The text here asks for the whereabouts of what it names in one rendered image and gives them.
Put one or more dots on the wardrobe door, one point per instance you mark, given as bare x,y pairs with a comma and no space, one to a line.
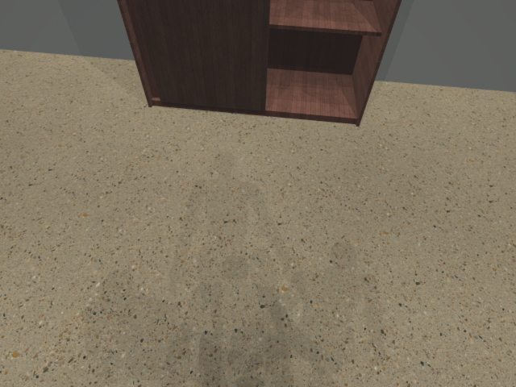
142,46
208,52

